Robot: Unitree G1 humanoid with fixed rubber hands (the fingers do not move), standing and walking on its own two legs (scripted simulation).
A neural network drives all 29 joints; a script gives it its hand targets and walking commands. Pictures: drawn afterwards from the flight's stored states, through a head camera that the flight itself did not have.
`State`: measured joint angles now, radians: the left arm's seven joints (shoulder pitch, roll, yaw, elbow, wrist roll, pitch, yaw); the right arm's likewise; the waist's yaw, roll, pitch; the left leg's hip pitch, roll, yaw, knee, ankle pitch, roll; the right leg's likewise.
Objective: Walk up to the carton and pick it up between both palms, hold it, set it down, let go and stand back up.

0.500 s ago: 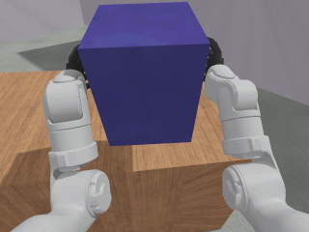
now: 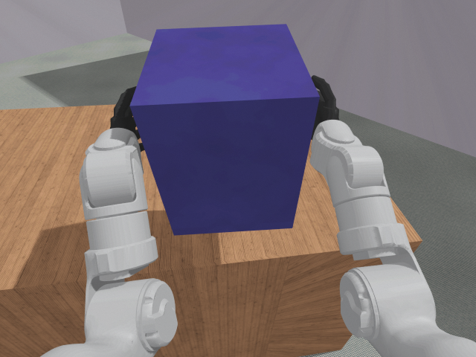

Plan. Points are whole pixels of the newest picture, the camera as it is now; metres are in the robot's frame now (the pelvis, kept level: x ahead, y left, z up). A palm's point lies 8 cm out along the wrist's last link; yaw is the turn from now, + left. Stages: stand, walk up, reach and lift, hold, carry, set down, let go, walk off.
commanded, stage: set down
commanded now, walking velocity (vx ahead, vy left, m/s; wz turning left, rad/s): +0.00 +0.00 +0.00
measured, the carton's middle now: (227, 133) +0.42 +0.00 +0.22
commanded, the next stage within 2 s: none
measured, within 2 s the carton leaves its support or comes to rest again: neither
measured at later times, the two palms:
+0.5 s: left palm (134, 157) +0.38 +0.15 +0.20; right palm (314, 145) +0.41 -0.14 +0.20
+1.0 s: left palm (154, 167) +0.41 +0.13 +0.16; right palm (318, 154) +0.43 -0.16 +0.16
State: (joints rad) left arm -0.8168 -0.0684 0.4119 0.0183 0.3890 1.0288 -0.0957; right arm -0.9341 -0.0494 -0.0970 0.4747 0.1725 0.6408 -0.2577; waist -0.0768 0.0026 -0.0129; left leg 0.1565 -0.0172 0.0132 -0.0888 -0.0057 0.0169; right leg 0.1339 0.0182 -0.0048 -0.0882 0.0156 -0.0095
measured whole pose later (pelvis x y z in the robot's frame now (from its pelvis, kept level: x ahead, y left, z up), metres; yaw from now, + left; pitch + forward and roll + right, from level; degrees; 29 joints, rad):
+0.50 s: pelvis -0.01 +0.01 +0.00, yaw +1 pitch +0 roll +0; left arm -0.80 -0.09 0.40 0.28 0.35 0.74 -0.02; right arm -0.93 -0.03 -0.23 0.70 -0.04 0.40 -0.14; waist -0.06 0.01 -0.04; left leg 0.06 -0.03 0.00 -0.09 0.02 0.03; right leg 0.05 0.00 -0.02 -0.09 0.04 0.00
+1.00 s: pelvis +0.00 +0.00 +0.00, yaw +2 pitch +5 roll +0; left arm -0.79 -0.12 0.44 0.50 0.32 0.52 0.03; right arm -0.93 -0.04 -0.32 0.86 -0.15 0.27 -0.09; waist -0.05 0.03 -0.11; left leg -0.01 -0.02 -0.02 -0.09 0.02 0.02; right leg -0.02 0.01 -0.04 -0.09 0.03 -0.02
